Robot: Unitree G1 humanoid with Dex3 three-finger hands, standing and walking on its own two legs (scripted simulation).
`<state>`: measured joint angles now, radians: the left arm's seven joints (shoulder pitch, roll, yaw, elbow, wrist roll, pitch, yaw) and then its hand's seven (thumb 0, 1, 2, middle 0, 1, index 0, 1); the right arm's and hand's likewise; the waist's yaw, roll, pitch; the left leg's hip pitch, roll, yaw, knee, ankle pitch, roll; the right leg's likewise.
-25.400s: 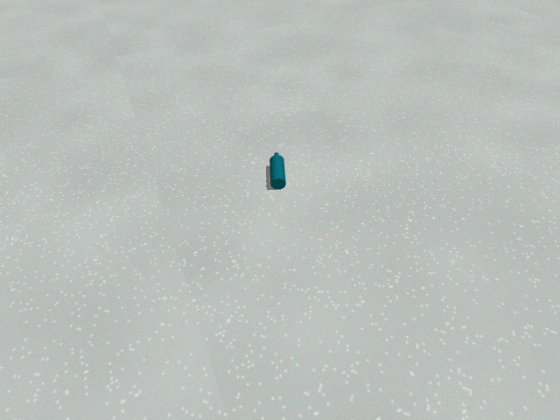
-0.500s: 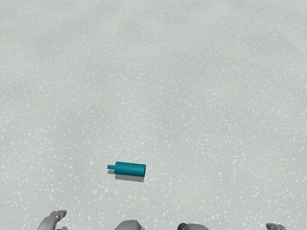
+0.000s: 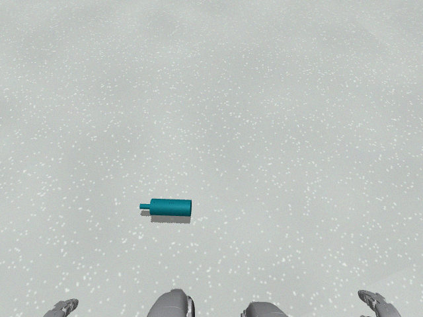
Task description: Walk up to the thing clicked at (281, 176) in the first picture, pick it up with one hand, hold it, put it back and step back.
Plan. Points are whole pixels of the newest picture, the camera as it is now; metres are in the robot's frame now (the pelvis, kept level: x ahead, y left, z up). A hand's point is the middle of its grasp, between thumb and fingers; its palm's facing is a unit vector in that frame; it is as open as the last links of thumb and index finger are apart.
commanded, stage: walk up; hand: left
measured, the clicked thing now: (165, 207) +0.58 +0.24 -0.72
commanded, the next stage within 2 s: stand in 1.60 s
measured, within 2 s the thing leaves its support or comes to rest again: neither
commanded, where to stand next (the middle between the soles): +0.17 -0.01 m, yaw -2 degrees
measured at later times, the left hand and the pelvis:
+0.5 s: hand out of the picture -0.03 +0.24 -0.14, palm faces +0.05 -0.93 -0.37, open 7.4 cm; pelvis -0.14 -0.03 +0.00, yaw +4 degrees
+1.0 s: hand out of the picture -0.15 +0.22 -0.14, palm faces +0.07 -0.92 -0.38, open 7.4 cm; pelvis -0.20 -0.05 +0.01, yaw +4 degrees
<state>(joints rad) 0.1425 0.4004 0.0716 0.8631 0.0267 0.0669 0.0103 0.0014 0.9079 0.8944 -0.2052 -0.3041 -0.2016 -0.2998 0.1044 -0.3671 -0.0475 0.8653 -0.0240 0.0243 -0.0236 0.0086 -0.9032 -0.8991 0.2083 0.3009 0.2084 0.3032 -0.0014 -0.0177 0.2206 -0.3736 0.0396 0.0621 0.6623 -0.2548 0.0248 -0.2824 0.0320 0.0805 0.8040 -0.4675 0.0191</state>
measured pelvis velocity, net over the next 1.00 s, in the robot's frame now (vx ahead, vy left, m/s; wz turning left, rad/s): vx -0.20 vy -0.05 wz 0.07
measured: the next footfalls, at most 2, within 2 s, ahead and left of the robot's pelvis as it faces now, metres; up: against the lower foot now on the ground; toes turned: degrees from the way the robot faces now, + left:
right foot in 0.04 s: +0.01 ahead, -0.13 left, +0.00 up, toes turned +3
left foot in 0.36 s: -0.14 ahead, +0.08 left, +0.00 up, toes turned +1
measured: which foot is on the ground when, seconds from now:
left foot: down 0.00-0.06, up 0.08-0.34, down 0.36-1.00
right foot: up 0.00-0.02, down 0.04-0.38, up 0.40-0.64, down 0.66-1.00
